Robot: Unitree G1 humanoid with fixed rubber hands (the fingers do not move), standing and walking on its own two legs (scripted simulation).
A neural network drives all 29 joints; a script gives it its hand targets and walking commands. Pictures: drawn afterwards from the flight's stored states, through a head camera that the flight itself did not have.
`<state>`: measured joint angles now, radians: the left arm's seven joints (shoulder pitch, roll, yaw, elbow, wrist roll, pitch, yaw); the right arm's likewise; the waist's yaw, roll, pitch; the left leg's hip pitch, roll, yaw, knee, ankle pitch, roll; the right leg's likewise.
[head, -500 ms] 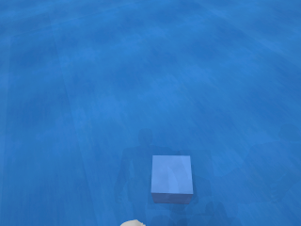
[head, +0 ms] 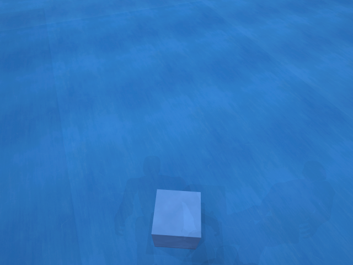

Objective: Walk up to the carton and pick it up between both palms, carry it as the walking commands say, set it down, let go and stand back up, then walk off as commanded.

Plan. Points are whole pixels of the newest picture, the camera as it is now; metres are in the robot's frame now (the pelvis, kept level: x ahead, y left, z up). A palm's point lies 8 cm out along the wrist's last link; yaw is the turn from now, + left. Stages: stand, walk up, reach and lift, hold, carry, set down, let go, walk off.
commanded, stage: walk up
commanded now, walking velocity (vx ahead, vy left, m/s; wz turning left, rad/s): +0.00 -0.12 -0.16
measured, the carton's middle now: (176, 220) +0.41 +0.02 -0.63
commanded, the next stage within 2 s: none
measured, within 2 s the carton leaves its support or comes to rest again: neither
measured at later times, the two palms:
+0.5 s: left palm out of the picture +0.02 +0.19 -0.13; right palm out of the picture +0.04 -0.27 -0.14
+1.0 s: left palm out of the picture +0.02 +0.22 -0.13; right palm out of the picture +0.04 -0.26 -0.13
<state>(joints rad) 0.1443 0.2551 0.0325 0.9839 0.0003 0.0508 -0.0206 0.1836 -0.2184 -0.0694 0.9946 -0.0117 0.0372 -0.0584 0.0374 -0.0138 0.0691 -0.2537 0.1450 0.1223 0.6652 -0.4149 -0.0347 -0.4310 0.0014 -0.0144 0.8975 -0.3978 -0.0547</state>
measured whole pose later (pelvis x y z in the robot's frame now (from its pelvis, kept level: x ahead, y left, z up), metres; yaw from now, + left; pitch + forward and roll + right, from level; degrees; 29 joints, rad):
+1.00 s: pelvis -0.02 -0.02 +0.01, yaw +0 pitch -1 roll -1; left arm 0.20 0.19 0.03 1.01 0.00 0.01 0.01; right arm 0.20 -0.22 -0.04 0.99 -0.01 0.05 -0.01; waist 0.04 0.02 0.06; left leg -0.17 0.02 0.13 0.56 -0.39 0.04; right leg -0.28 0.00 -0.05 0.54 -0.23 -0.03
